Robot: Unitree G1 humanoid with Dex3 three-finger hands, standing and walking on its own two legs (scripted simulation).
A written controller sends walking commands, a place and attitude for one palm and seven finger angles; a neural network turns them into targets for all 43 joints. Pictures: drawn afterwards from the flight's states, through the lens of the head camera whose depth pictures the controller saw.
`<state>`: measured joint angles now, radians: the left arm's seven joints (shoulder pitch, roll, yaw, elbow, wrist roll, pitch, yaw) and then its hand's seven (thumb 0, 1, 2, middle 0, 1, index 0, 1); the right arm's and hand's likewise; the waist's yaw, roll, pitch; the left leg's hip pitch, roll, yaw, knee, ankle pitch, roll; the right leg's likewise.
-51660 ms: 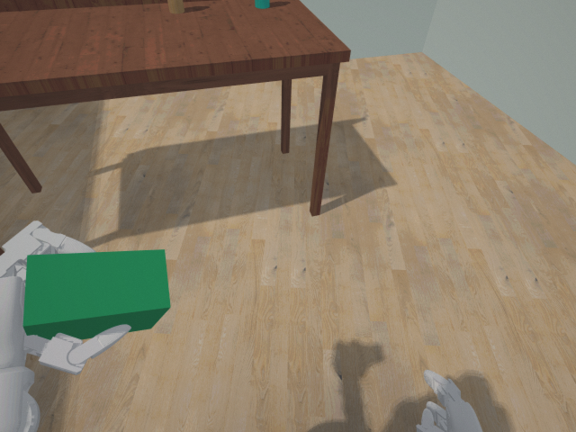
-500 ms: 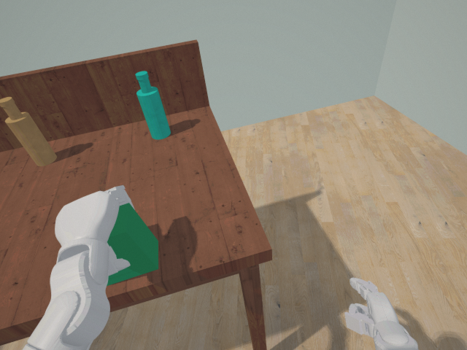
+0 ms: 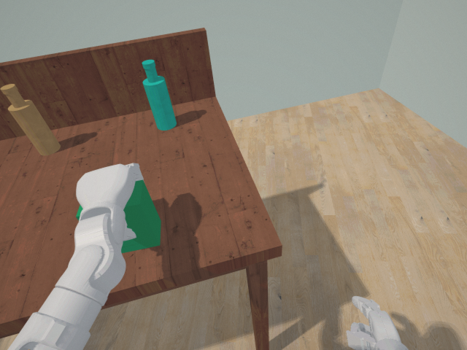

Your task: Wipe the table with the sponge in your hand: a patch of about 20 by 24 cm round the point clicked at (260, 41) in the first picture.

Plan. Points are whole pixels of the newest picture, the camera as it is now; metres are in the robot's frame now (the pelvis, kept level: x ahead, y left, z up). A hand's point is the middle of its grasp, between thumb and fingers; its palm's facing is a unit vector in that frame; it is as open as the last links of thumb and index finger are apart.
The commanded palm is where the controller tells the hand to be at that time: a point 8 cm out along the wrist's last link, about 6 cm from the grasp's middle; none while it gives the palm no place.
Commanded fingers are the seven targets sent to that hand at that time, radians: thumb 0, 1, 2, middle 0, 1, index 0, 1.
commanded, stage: wipe forward along the middle lane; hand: left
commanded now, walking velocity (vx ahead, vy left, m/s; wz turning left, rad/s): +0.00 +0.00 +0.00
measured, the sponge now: (127, 225) +0.31 +0.25 +0.06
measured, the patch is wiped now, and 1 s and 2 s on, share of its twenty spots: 1.00 1.00 1.00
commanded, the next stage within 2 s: slide back across to the first lane in 1.08 s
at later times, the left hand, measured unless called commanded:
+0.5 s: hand (123, 186) +0.36 +0.26 +0.11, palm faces -0.01 -0.03 -1.00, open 10.2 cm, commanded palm +0.34 +0.27 +0.15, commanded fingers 0.00 0.10 1.30 -1.20 -1.60 -1.20 -1.60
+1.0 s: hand (124, 169) +0.41 +0.28 +0.11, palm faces -0.07 +0.00 -1.00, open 10.2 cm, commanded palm +0.39 +0.29 +0.15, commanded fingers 0.00 0.10 1.30 -1.20 -1.60 -1.20 -1.60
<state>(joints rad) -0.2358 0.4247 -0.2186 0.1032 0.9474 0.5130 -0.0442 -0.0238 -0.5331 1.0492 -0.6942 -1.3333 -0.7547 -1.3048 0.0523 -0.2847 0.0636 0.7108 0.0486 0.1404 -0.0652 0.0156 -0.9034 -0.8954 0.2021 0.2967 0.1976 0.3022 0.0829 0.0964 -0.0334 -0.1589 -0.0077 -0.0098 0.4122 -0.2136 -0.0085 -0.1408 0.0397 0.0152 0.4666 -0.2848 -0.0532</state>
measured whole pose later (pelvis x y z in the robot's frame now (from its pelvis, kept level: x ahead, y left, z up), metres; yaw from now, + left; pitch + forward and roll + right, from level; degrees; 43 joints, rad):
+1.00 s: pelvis +0.01 +0.00 +0.00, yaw +1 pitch +4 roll +1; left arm -0.64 0.51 -0.12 0.69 0.97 0.26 -0.03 0.00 -0.54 1.05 -0.70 -1.33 -0.76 -1.31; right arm 0.18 -0.30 0.02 0.73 0.06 0.15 -0.08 0.01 -0.90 -0.90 0.20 0.30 0.20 0.30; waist 0.01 0.06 -0.07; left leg -0.31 0.00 -0.02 0.48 -0.24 -0.01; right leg -0.27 0.05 0.00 0.50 -0.30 -0.05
